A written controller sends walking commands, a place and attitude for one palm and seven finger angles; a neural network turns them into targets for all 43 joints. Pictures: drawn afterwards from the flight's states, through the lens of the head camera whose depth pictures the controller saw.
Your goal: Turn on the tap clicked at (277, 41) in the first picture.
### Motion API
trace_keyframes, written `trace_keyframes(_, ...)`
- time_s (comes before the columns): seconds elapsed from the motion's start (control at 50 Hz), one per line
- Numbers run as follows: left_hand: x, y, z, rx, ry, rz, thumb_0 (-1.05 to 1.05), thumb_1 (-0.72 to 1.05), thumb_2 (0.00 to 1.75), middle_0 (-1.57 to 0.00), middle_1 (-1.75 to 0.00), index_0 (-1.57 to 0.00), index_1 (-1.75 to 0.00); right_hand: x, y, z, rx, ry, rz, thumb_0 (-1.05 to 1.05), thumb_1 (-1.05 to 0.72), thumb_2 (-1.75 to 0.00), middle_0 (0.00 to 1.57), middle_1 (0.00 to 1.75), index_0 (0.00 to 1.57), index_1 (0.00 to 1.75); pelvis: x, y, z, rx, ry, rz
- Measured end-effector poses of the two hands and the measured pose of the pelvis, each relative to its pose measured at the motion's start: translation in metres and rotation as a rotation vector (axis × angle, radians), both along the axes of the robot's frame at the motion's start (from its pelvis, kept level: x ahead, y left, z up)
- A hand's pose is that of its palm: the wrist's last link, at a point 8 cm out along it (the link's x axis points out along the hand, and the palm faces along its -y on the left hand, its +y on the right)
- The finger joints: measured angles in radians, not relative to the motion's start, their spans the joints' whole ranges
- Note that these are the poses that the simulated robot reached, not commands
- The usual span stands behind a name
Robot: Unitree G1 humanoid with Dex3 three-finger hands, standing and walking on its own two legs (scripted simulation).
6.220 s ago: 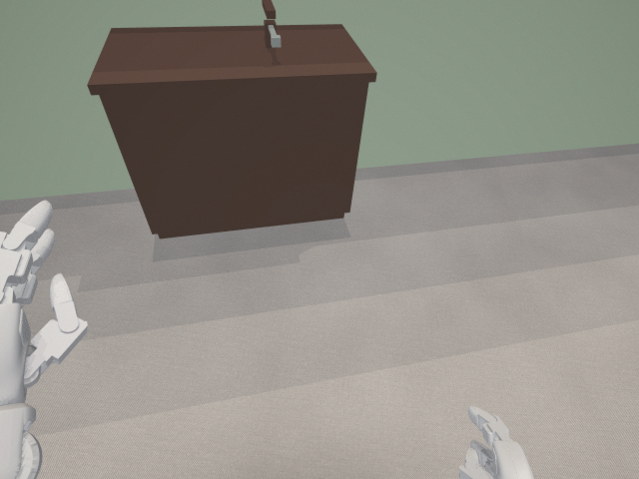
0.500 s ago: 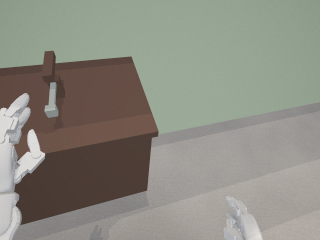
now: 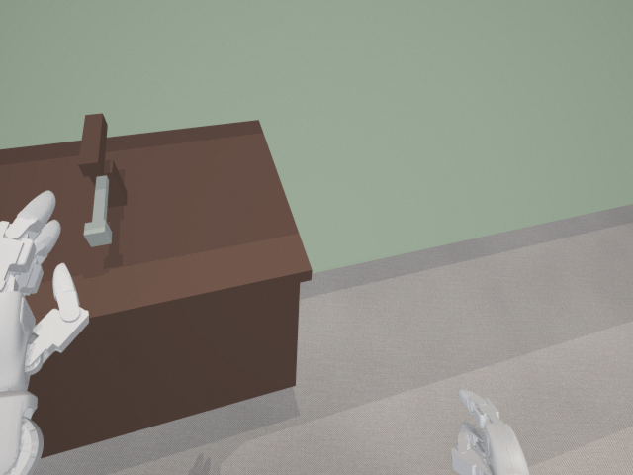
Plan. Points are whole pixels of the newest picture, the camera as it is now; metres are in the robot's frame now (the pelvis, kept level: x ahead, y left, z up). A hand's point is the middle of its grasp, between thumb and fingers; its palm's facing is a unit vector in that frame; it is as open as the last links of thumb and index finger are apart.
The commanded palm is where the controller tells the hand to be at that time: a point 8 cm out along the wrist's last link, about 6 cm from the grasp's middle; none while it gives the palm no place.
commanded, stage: look again from close up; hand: left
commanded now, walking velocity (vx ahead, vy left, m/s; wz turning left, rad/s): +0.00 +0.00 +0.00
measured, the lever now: (98, 233) +0.41 +0.37 +0.02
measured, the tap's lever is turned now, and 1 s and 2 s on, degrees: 0 0 0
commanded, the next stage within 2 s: shuffle to correct the standing spot in 0.18 s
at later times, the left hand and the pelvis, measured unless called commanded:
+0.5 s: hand (73, 328) +0.20 +0.25 +0.15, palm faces +0.39 -0.85 -0.36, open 7.4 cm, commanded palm +0.15 +0.28 +0.17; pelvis -0.01 +0.00 +0.00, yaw +1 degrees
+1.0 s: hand (71, 263) +0.27 +0.28 +0.15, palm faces +0.43 -0.82 -0.38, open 7.4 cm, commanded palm +0.22 +0.32 +0.17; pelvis +0.07 +0.03 -0.03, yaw +1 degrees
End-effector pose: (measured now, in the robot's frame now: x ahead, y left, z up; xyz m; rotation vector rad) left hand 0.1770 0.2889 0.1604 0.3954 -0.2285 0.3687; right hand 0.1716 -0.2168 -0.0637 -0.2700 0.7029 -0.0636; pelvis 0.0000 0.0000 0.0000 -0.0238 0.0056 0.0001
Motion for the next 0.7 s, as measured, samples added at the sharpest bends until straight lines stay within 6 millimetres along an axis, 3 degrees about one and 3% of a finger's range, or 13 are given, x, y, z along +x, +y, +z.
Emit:
trace_keyframes(0.14,-0.007,-0.002,0.013,0.037,-0.040,-0.015,0.01,0.89,0.90,-0.21,-0.30,-0.21,-0.30,-0.011,-0.002,0.002,0.007,-0.011,-0.014,0.01,-0.90,-0.90,0.21,0.30,0.20,0.30,-0.008,-0.001,0.001,0.001,-0.004,0.000)
trace_keyframes(0.42,-0.017,-0.002,0.000,0.017,0.014,-0.006,0.01,0.89,0.90,-0.21,-0.30,-0.21,-0.30,-0.031,-0.010,-0.005,-0.007,0.026,-0.038,0.01,-0.90,-0.90,0.21,0.30,0.20,0.30,-0.014,0.000,0.000,0.000,-0.007,0.009)
trace_keyframes(0.56,-0.008,0.004,0.004,0.052,-0.033,0.002,0.01,0.89,0.90,-0.21,-0.30,-0.21,-0.30,-0.023,-0.013,-0.011,-0.018,0.021,-0.054,0.01,-0.90,-0.90,0.21,0.30,0.20,0.30,0.002,0.004,-0.006,-0.003,0.001,0.014)
trace_keyframes(0.7,0.021,0.009,0.001,0.064,-0.062,0.013,0.01,0.89,0.90,-0.21,-0.30,-0.21,-0.30,0.001,-0.010,-0.024,-0.003,0.024,-0.060,0.01,-0.90,-0.90,0.21,0.30,0.20,0.30,0.024,0.007,-0.016,0.010,0.003,0.012)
